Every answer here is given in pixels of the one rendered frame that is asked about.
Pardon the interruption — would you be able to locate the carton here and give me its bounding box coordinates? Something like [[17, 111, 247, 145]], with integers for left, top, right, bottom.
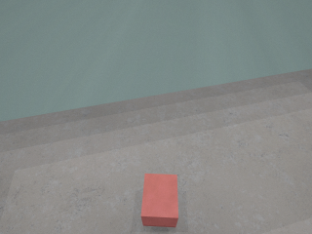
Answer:
[[140, 174, 178, 228]]

